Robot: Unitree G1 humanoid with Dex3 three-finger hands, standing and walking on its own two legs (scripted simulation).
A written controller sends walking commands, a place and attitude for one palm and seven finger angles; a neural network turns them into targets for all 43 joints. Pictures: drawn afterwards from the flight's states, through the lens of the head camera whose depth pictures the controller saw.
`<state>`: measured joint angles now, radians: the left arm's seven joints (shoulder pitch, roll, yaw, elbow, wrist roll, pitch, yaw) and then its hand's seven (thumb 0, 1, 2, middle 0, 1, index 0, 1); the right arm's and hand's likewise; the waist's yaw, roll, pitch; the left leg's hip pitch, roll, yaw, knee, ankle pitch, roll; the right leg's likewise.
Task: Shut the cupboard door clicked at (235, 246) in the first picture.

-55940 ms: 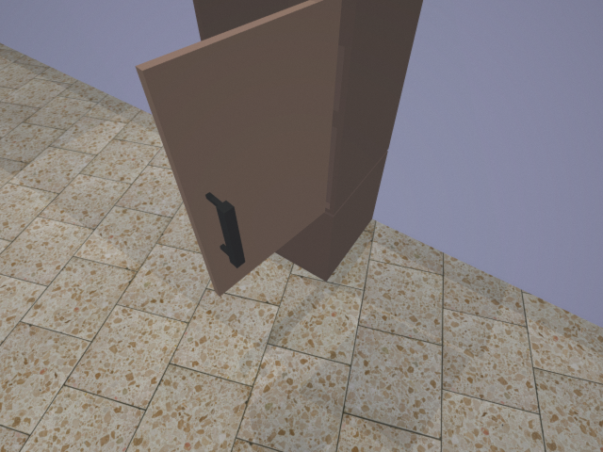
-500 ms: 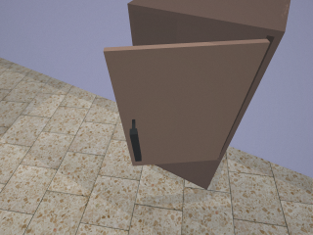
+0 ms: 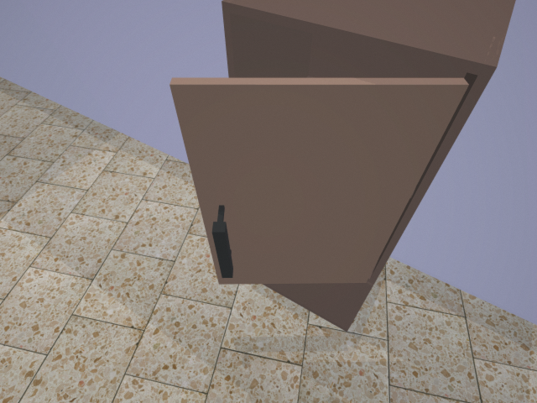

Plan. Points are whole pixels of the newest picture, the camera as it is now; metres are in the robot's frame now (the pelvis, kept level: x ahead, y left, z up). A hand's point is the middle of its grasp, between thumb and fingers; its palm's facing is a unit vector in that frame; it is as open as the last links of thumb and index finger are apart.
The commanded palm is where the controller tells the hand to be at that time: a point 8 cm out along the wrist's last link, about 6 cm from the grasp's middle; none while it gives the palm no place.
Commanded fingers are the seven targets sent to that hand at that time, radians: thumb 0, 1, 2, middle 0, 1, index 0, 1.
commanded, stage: shuffle to correct the standing spot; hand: left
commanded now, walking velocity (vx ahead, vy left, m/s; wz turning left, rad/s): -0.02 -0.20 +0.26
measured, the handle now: (224, 243) +0.43 +0.12 -0.10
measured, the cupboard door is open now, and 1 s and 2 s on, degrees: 32 32 32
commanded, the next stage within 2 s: come to a stop and stand still in 0.38 s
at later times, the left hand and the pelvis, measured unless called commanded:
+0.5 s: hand out of the picture -0.03 +0.09 -0.20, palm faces +0.11 -0.99 -0.13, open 7.4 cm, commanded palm none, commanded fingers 0.00 0.90 0.90 -0.20 -0.30 -0.20 -0.30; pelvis -0.02 -0.06 -0.01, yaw +3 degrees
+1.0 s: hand out of the picture +0.01 +0.07 -0.19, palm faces +0.10 -0.97 -0.23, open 7.3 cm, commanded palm none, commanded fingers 0.00 0.90 0.90 -0.20 -0.30 -0.20 -0.30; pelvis -0.01 -0.12 -0.01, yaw +5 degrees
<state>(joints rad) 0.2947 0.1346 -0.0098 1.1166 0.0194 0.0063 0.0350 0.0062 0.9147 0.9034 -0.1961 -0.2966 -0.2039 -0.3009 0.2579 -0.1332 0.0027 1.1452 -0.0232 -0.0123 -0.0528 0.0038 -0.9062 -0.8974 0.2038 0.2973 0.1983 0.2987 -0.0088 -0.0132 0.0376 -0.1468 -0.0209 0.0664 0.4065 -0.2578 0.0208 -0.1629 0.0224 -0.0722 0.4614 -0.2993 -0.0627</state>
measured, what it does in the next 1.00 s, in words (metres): steps to the right: left foot, then right foot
